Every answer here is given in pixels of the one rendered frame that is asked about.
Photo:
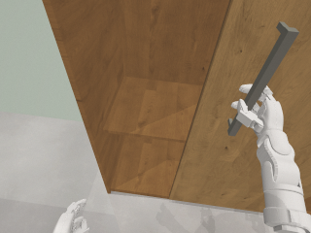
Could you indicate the handle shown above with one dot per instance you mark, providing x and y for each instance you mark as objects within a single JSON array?
[{"x": 280, "y": 49}]

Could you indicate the right robot forearm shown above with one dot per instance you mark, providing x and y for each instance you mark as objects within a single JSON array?
[{"x": 285, "y": 209}]

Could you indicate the right robot hand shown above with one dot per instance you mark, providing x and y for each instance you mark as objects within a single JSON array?
[{"x": 268, "y": 116}]

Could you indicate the left robot hand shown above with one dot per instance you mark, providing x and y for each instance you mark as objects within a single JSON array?
[{"x": 67, "y": 223}]

